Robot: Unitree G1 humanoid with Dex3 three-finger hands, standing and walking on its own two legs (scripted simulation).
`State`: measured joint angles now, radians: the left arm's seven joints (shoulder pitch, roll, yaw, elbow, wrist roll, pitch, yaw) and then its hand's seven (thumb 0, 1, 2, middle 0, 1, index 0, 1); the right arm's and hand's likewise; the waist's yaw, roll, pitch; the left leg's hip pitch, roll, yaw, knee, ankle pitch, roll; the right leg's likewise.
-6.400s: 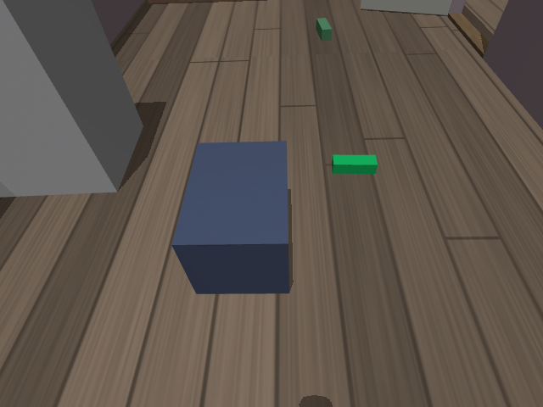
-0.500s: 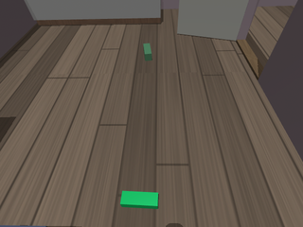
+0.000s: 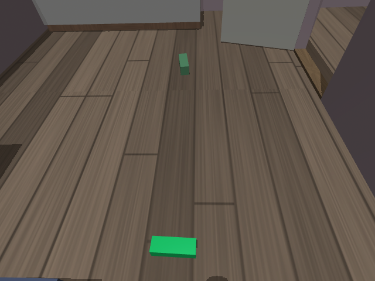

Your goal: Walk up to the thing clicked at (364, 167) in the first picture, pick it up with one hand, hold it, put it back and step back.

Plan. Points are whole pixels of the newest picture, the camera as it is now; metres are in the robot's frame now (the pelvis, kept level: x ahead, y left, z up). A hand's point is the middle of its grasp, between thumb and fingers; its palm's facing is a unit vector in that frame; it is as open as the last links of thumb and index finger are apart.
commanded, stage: stand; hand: left
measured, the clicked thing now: (173, 247) +0.40 +0.15 -0.75
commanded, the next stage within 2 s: none
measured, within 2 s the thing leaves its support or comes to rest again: neither
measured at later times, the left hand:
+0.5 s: hand out of the picture +0.08 +0.25 -0.16, palm faces -0.04 -0.94 -0.34, open 7.4 cm
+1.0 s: hand out of the picture +0.08 +0.26 -0.16, palm faces -0.03 -0.94 -0.34, open 7.4 cm
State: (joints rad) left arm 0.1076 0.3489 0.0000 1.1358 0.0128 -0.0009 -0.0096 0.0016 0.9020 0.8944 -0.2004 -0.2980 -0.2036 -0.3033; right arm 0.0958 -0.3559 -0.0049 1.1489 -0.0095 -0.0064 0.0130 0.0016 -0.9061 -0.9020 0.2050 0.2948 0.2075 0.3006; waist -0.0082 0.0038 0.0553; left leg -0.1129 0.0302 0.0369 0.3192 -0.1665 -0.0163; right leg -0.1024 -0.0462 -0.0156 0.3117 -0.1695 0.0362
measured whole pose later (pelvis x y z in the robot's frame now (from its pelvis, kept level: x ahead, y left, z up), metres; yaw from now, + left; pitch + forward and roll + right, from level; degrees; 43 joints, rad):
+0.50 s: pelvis +0.01 +0.00 +0.00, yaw +0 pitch -2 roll +0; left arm 0.11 0.35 -0.01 1.13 0.01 0.00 -0.01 0.00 0.90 0.89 -0.20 -0.30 -0.20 -0.30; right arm 0.09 -0.36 0.00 1.14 -0.01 -0.01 0.01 0.00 -0.91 -0.90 0.20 0.29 0.21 0.30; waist 0.00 0.00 0.05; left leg -0.11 0.03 0.03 0.32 -0.18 -0.02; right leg -0.10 -0.05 -0.02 0.31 -0.18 0.04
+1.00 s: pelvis +0.01 +0.00 +0.00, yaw +0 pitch -2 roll +0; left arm 0.12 0.35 0.00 1.13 0.02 0.00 -0.01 0.00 0.90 0.89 -0.20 -0.30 -0.20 -0.30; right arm 0.09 -0.35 0.00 1.13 -0.01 -0.01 0.01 0.00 -0.91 -0.90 0.21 0.29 0.21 0.30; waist 0.00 0.00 0.05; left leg -0.10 0.02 0.03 0.32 -0.19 -0.01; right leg -0.09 -0.05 -0.02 0.31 -0.19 0.04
